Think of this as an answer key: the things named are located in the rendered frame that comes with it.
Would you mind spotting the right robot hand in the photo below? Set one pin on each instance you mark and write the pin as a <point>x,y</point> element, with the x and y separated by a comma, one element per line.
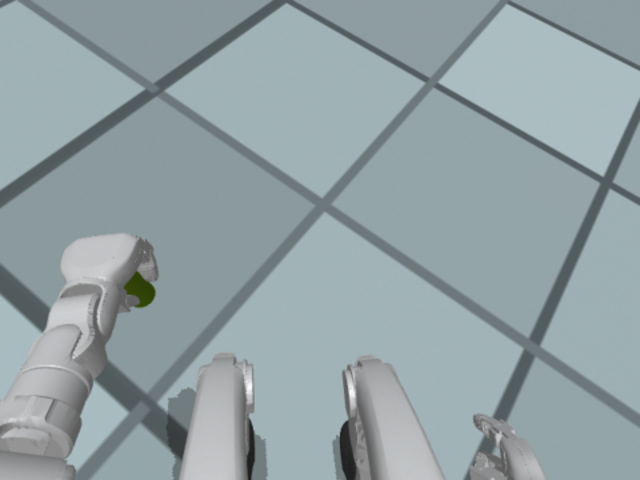
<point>517,462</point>

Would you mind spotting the can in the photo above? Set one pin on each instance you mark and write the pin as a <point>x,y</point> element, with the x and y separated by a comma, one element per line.
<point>144,290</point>

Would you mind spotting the left robot arm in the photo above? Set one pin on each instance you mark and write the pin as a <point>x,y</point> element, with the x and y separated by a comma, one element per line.
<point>40,415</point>

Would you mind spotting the left robot hand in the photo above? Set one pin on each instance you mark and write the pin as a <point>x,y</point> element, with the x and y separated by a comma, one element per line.
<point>113,258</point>

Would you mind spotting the right robot foot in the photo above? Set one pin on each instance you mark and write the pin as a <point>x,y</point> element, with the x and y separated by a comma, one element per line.
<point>347,458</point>

